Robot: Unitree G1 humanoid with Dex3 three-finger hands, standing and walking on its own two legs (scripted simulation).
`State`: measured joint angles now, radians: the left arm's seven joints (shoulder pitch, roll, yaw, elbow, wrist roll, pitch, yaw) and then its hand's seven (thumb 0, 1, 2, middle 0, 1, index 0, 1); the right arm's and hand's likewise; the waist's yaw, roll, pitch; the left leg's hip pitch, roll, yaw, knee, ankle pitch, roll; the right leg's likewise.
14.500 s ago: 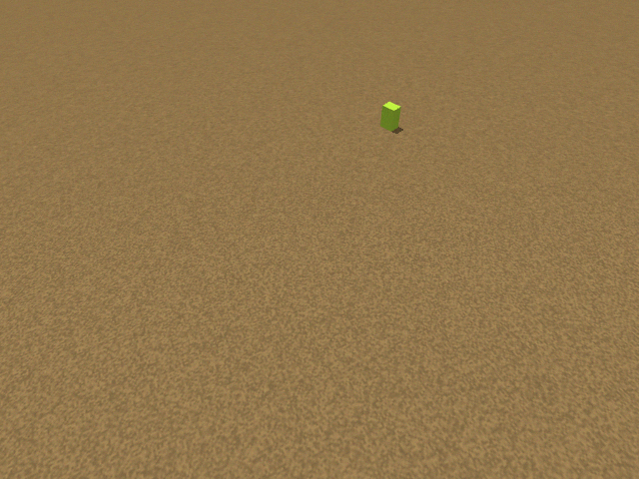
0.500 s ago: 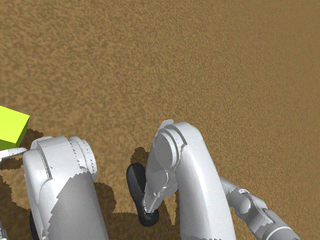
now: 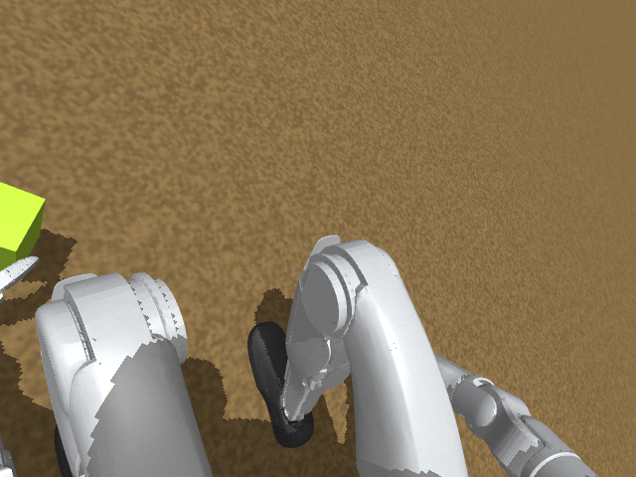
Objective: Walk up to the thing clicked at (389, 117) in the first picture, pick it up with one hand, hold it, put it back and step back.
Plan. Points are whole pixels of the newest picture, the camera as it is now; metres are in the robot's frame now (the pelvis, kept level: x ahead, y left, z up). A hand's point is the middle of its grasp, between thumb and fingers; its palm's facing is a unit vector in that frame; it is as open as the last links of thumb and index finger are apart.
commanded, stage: close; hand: left
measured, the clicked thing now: out of the picture +0.42 +0.26 -0.21
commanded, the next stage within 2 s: settle in 0.22 s
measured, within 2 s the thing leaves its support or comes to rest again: leaves its support in 0.52 s
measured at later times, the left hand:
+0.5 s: hand out of the picture +0.37 +0.28 -0.17, palm faces +0.39 -0.92 +0.03, open 12.3 cm
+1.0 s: hand out of the picture +0.35 +0.30 -0.08, palm faces +0.39 -0.92 -0.02, open 12.3 cm
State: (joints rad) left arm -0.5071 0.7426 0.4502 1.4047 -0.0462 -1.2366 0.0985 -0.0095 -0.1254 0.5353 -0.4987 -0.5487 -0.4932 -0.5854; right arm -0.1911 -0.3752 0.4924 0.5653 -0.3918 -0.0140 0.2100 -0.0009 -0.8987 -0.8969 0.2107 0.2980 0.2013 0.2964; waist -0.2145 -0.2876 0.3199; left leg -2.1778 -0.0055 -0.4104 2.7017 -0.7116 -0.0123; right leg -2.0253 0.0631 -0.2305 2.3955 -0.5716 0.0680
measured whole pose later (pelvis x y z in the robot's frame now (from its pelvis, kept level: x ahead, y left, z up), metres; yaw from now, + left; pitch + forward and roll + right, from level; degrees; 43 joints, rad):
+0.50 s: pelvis +0.00 +0.00 +0.00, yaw +0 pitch +8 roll -19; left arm -0.48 0.72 0.44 1.34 -0.07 -1.21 0.06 -0.02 -0.62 0.70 -0.69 -0.94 -0.68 -0.99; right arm -0.19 -0.37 0.48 0.56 -0.37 0.00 0.20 0.00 -0.92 -0.90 0.21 0.30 0.20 0.30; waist -0.19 -0.28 0.31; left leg -2.18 -0.01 -0.40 2.70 -0.71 -0.01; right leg -2.02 0.06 -0.22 2.40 -0.58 0.06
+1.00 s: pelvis +0.01 -0.01 +0.02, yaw +3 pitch +17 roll -15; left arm -0.37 0.54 0.36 0.92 -0.09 -0.97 0.02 -0.02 -0.61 0.64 -0.67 -1.04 -0.66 -1.08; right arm -0.08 -0.34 0.27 0.62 -0.25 0.00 0.21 0.00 -0.92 -0.90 0.21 0.30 0.20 0.30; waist -0.13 -0.16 0.11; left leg -2.23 0.00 -0.30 2.59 -0.69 -0.01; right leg -2.10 0.01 -0.16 2.37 -0.60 0.05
